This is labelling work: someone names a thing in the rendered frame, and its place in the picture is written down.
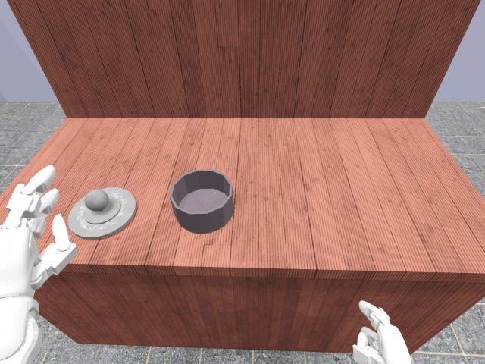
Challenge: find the lid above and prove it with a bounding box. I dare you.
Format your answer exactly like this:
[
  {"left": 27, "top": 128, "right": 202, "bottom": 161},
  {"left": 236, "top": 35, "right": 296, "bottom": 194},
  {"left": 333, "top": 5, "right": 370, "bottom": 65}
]
[{"left": 67, "top": 187, "right": 136, "bottom": 240}]

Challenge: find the robot left forearm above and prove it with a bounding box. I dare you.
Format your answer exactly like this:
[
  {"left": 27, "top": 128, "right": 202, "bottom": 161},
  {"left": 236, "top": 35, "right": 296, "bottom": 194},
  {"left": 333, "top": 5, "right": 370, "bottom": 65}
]
[{"left": 0, "top": 296, "right": 42, "bottom": 364}]

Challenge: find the table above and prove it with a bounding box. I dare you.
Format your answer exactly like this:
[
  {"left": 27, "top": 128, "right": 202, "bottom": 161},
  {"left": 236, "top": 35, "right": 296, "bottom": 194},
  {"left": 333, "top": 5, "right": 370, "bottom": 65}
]
[{"left": 0, "top": 0, "right": 485, "bottom": 355}]

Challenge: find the knob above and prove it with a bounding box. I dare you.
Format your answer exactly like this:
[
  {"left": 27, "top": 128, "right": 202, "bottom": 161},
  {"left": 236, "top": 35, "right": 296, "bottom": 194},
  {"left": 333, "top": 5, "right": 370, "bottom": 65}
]
[{"left": 84, "top": 189, "right": 109, "bottom": 211}]

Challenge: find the right robot hand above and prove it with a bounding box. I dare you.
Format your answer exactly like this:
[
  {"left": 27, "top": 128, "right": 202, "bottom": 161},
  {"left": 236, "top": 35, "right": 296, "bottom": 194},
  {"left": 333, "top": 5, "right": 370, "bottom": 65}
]
[{"left": 353, "top": 301, "right": 412, "bottom": 364}]

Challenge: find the pot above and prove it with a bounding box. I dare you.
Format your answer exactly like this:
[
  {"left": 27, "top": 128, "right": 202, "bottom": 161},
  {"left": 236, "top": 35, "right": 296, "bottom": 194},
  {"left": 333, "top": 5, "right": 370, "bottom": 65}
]
[{"left": 169, "top": 169, "right": 233, "bottom": 234}]

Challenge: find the left robot hand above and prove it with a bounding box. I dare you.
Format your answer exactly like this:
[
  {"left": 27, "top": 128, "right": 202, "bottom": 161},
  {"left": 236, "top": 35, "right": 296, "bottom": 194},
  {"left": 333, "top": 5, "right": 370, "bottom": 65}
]
[{"left": 0, "top": 165, "right": 77, "bottom": 299}]

